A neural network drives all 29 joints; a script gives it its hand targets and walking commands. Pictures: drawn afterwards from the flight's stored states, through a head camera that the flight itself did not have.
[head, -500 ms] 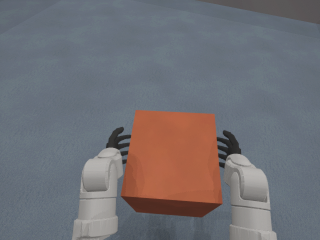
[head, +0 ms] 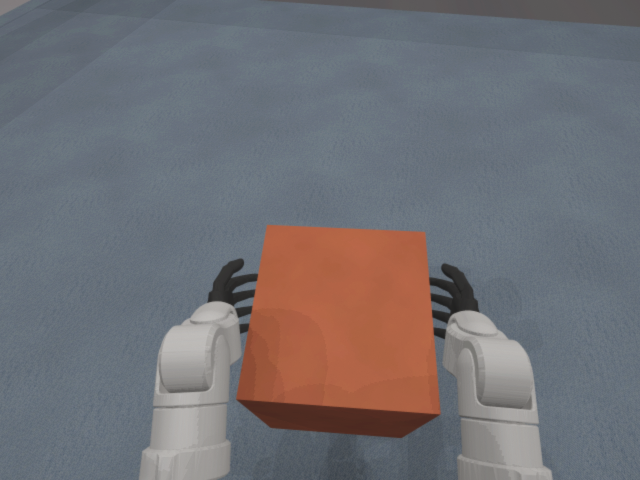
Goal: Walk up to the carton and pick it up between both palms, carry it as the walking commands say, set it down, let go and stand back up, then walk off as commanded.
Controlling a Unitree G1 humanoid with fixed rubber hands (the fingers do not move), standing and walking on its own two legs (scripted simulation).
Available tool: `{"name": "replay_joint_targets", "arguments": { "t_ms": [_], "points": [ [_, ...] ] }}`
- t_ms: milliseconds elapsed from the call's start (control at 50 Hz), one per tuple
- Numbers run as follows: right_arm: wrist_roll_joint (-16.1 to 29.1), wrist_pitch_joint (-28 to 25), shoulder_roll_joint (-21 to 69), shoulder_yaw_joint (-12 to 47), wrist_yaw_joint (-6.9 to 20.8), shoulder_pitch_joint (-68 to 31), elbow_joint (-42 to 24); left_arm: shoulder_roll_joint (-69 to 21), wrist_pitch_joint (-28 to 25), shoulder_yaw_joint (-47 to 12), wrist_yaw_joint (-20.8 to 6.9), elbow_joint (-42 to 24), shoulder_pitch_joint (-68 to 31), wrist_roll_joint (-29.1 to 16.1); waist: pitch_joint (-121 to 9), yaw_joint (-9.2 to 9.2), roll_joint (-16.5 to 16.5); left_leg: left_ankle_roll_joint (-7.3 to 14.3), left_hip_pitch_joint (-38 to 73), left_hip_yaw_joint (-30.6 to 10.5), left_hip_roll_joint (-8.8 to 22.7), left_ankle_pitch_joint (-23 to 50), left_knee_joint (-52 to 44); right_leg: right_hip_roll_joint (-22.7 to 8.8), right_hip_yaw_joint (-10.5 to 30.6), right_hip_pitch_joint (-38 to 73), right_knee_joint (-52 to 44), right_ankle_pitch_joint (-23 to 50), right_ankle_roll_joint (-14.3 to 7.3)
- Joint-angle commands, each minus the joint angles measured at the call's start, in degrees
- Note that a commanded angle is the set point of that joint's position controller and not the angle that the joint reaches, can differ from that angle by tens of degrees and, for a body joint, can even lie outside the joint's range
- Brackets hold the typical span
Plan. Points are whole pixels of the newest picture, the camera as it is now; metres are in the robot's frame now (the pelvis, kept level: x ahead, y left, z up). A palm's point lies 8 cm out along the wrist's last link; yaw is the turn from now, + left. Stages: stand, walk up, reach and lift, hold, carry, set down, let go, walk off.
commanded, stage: carry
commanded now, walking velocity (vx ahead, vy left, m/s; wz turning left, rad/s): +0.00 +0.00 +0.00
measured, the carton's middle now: (339, 340) +0.31 +0.00 -0.03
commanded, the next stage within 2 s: none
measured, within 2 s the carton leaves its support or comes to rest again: neither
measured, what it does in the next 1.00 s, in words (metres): walks ahead: right foot, then left foot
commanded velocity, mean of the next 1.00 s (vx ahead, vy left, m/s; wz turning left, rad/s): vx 0.00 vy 0.00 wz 0.00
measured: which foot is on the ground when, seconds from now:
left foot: down 0.00-0.10, up 0.12-0.40, down 0.42-0.62, up 0.64-1.00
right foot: up 0.00-0.06, down 0.08-0.40, up 0.42-0.60, down 0.62-1.00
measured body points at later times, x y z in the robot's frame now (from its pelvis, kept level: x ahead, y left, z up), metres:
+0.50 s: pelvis +0.47 -0.13 +0.01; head +0.52 -0.20 +0.45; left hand +0.77 +0.02 +0.10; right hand +0.80 -0.27 +0.08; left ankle +0.42 +0.00 -0.66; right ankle +0.35 -0.22 -0.46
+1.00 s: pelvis +0.80 -0.30 +0.07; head +0.87 -0.33 +0.51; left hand +1.09 -0.13 +0.11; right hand +1.14 -0.42 +0.13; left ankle +0.76 -0.18 -0.63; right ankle +0.76 -0.30 -0.65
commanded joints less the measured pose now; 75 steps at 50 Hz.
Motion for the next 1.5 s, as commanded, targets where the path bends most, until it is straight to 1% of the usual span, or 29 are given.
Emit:
{"name": "replay_joint_targets", "arguments": {
  "t_ms": [0, 60, 80, 100, 260, 300, 340, 360, 380, 400, 420, 460, 560, 600, 700, 900, 960, 980, 1000, 1020, 1060, 1100, 1140, 1180, 1260, 1400, 1420, 1440, 1480],
  "points": [
    [21.08, -4.46, 46.51, 36.07, 12.05, -39.95, -15.13, -48.41, -6.47, -35.81, -14.19, -6.99, -35.63, -23.85, -17.82, -5.5, 4.8, 9.66, 46.16, -29.06, 16.32, 97.3, -13.05, -4.99, 8.52, -38.58, -22.34, -2.93, 0.09],
    [22.99, -3.68, 46.25, 39.23, 12.03, -36.68, -17.88, -48.78, -5.98, -38.29, -14.23, -11.74, -31.93, -25.96, -32.31, 2.53, 0.56, -1.61, 7.43, -2.55, 6.63, 74.56, 10.4, -4.91, 0.57, 28.83, -57.29, 62.02, -1.77],
    [28.22, -1.15, 49.74, 45.29, 12.23, -36.94, -26.58, -50.13, -3.55, -44.16, -14.42, -19.96, -33.79, -31.24, -32.31, 0.03, -20.44, -5.14, -10.4, -1.7, -7.23, 6.91, 25.09, -16.38, 20.99, 42.52, -54.14, 116.95, -3.94],
    [27.61, 0.33, 49.02, 44.84, 12.44, -39.75, -24.2, -48.13, -3.03, -42.33, -14.44, -19.6, -38.29, -30.67, -34.31, -1.81, -27.51, -3.47, -15.04, -8.75, -8.45, 0.0, 28.28, -19.2, 32.34, 48.7, -53.91, 143.41, -4.06],
    [23.46, -0.5, 51.56, 37.47, 13.28, -31.65, -11.14, -47.59, -4.01, -37.04, -14.53, -16.46, -35.26, -25.53, -22.26, 1.82, -13.77, -0.41, -36.26, 8.22, -5.7, 2.98, 22.41, -10.52, 14.35, 57.95, -52.32, 144.97, 8.33],
    [25.3, -0.49, 52.78, 39.87, 12.69, -32.1, -15.27, -46.47, -3.76, -40.05, -14.78, -25.15, -39.15, -28.5, -22.8, 1.28, -10.13, -0.81, -23.02, 17.95, -10.4, 8.48, 3.12, -4.06, 1.4, 52.03, -52.88, 156.31, 16.87],
    [25.68, 0.15, 52.11, 40.71, 12.21, -28.12, -17.12, -45.64, -3.05, -40.76, -14.91, -30.4, -42.27, -29.4, -24.5, -6.0, -3.35, -1.71, 16.02, 32.77, -13.33, 17.33, -31.93, 6.01, -12.62, 14.55, -16.74, 184.59, 37.52],
    [24.61, 0.59, 51.65, 38.57, 11.9, -23.98, -15.31, -44.89, -2.42, -39.68, -15.41, -28.21, -39.81, -29.12, -33.16, -12.52, 18.0, 9.29, 47.44, 14.42, 5.72, 45.9, -37.11, 7.37, -6.3, -16.63, 36.14, 111.95, 40.4],
    [24.44, 1.89, 54.92, 39.84, 12.02, -22.34, -11.85, -47.63, -0.59, -42.96, -15.95, -25.9, -39.75, -30.02, -37.89, -11.34, 47.32, 23.52, 62.34, -26.99, 26.7, 92.69, -20.42, 6.35, 18.86, -41.31, 63.33, -17.87, 21.39],
    [16.7, 0.88, 49.53, 30.76, 11.74, -23.99, 1.56, -41.68, -2.09, -34.18, -16.36, -11.49, -38.97, -24.07, -32.09, -7.27, 23.5, 24.3, 52.95, -39.13, 26.73, 97.95, -19.6, 1.95, 28.45, -41.79, 47.17, -18.68, 9.39],
    [22.49, 1.05, 48.53, 38.51, 11.07, -35.43, -13.72, -43.12, -2.06, -39.65, -16.08, -22.6, -43.22, -28.94, -24.25, -7.98, 7.61, 19.85, 45.45, -36.61, 24.74, 92.43, -17.89, 2.17, 25.42, -46.49, 43.97, -20.9, 6.09],
    [23.51, 4.25, 48.45, 41.5, 10.58, -32.08, -16.32, -44.46, 0.63, -38.81, -17.42, -17.0, -33.04, -28.28, -20.19, -5.65, -10.71, 17.68, 45.37, -43.13, 28.85, 72.13, -14.72, -3.36, 28.56, -51.29, 17.49, -17.97, -0.26],
    [24.37, 5.55, 49.35, 44.81, 12.13, -34.19, -11.36, -43.55, 0.33, -33.56, -17.07, -6.88, -26.12, -22.91, -20.95, 1.89, -8.77, -1.3, -0.63, 3.56, 6.06, 45.32, -1.35, -3.2, 4.76, 18.56, -57.57, 53.72, 3.46],
    [26.46, 5.87, 52.88, 45.66, 13.66, -32.95, -11.75, -45.37, 0.49, -36.49, -17.42, -9.12, -30.07, -25.32, -25.7, -1.15, -21.55, -3.65, -7.09, -5.03, -7.67, 2.68, 16.56, -11.13, 30.27, 29.81, -56.57, 106.42, 3.81],
    [22.55, 4.65, 56.51, 35.42, 14.8, -19.26, 7.67, -43.72, -0.88, -34.31, -16.41, -13.06, -34.92, -23.39, -40.55, -1.25, -11.22, -4.8, -10.49, -6.31, -0.23, 8.65, 15.73, -17.1, 22.78, 49.58, -49.27, 114.33, 7.12],
    [24.01, -3.39, 53.71, 41.08, 13.32, -26.52, -11.17, -44.21, -7.34, -38.29, -14.82, -23.86, -36.36, -24.46, -32.95, 0.36, -10.28, -2.09, -9.99, 7.41, -4.83, 18.45, -11.55, -8.03, 10.53, 47.7, -55.73, 125.26, 13.87],
    [23.73, -1.25, 52.27, 40.42, 13.15, -24.89, -10.19, -41.86, -5.08, -37.86, -14.8, -24.41, -37.78, -24.48, -30.5, -2.7, -14.59, 0.17, 10.79, 13.77, -3.99, 16.69, -30.22, -3.25, 0.22, 28.4, -44.42, 150.22, 28.85],
    [22.05, -0.76, 51.2, 38.46, 13.26, -21.25, -6.52, -40.95, -4.99, -36.26, -14.79, -21.39, -38.43, -23.33, -31.85, -6.79, -10.01, 5.12, 26.54, 11.3, 2.72, 26.15, -39.56, 0.78, -2.22, 12.63, -20.52, 145.64, 34.81],
    [25.0, 0.72, 54.36, 41.91, 13.53, -21.58, -10.39, -43.12, -3.02, -40.14, -14.78, -25.81, -38.42, -25.83, -33.77, -7.08, 21.57, 12.63, 36.47, -10.04, 18.15, 59.39, -30.33, 1.03, 7.91, -8.69, 10.37, 44.6, 23.75],
    [19.95, 0.61, 51.44, 35.12, 13.92, -20.52, 1.8, -39.93, -3.09, -36.02, -14.81, -16.74, -41.35, -21.57, -29.08, -4.71, 22.28, 17.05, 36.73, -20.3, 21.99, 83.48, -24.38, 0.86, 19.51, -17.72, 5.37, -2.97, 11.98],
    [25.04, 3.09, 52.21, 41.66, 13.56, -32.38, -10.39, -42.34, -1.39, -40.98, -14.64, -25.02, -44.67, -26.24, -20.26, -3.79, 4.91, 14.22, 23.89, -20.46, 22.3, 78.29, -17.29, -4.74, 22.77, -21.38, -10.31, -11.3, 5.14],
    [20.19, 4.93, 50.24, 38.42, 13.18, -33.18, -0.16, -39.32, 0.8, -33.61, -15.0, -12.08, -42.37, -20.51, -17.85, -2.18, 5.17, 10.65, 28.92, -18.43, 20.12, 70.09, -17.36, -10.13, 20.31, -19.92, -45.58, 5.44, 2.27],
    [13.92, 4.37, 47.81, 32.75, 13.58, -25.88, 14.09, -37.24, -0.1, -26.16, -15.37, 2.5, -34.74, -13.09, -20.42, 0.34, -1.36, 1.65, 9.09, -2.18, 8.93, 46.55, -10.05, -4.68, 8.57, 12.43, -68.26, 47.92, 5.31],
    [19.19, 3.74, 51.01, 38.58, 13.16, -29.9, 3.84, -40.97, -0.86, -32.63, -16.29, -4.22, -39.04, -20.0, -22.95, -2.94, -24.71, -3.39, -8.31, -1.52, -1.8, 7.15, 3.38, -18.46, 30.78, 29.45, -59.11, 116.74, 6.89],
    [20.34, 0.46, 51.94, 35.12, 14.0, -36.27, 6.97, -42.68, -3.58, -30.58, -16.2, -2.57, -43.78, -20.23, -22.16, -1.71, -12.96, -3.06, -5.72, 1.2, -1.7, 8.51, 0.4, -11.09, 15.95, 31.48, -58.18, 119.71, 17.61],
    [19.5, -5.92, 53.03, 33.69, 13.43, -29.82, 3.87, -42.92, -10.36, -30.13, -15.46, -8.58, -40.83, -18.96, -28.66, -4.44, -12.28, 0.47, 12.05, 13.77, -0.68, 10.59, -33.67, -1.52, 1.48, 25.18, -36.13, 144.49, 33.21],
    [23.28, -5.01, 55.31, 38.4, 13.49, -28.71, -4.73, -45.34, -9.41, -35.67, -15.24, -18.08, -41.88, -23.28, -32.29, -6.34, 3.15, 4.89, 23.59, 6.73, 7.98, 29.21, -37.43, 0.59, 3.42, 12.67, -13.41, 109.37, 32.04],
    [27.13, -2.98, 58.43, 42.81, 13.5, -30.19, -9.69, -46.99, -6.87, -40.9, -15.04, -25.62, -46.63, -27.45, -32.84, -5.88, 29.88, 12.0, 34.84, -13.03, 20.27, 66.93, -27.75, 0.92, 12.56, -8.05, 5.65, 8.91, 18.97],
    [16.42, -4.27, 52.6, 30.18, 13.89, -28.35, 10.43, -41.12, -8.79, -31.33, -14.62, -6.82, -45.85, -17.64, -24.09, -3.4, 7.82, 13.06, 23.48, -16.31, 21.83, 74.71, -19.5, -4.09, 17.83, -12.37, -18.3, -5.51, 5.75]
  ]
}}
